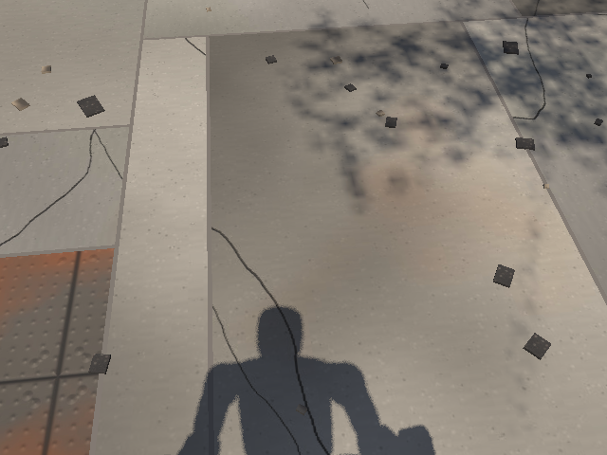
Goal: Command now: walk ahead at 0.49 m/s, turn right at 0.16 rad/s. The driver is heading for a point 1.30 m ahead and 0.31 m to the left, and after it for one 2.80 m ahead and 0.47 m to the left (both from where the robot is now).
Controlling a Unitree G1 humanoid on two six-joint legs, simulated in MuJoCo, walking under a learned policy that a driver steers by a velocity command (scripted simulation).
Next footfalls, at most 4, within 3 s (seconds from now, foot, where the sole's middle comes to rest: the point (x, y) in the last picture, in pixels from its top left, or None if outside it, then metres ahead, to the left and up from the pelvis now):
0.30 right None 0.32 -0.13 -0.77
0.76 left None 0.19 0.10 -0.77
1.30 right None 0.32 -0.09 -0.77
1.70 left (212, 430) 0.53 0.23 -0.77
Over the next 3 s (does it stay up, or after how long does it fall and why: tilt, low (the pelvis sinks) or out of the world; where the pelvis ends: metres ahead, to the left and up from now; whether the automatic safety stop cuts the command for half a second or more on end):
stays up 0.71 0.14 -0.02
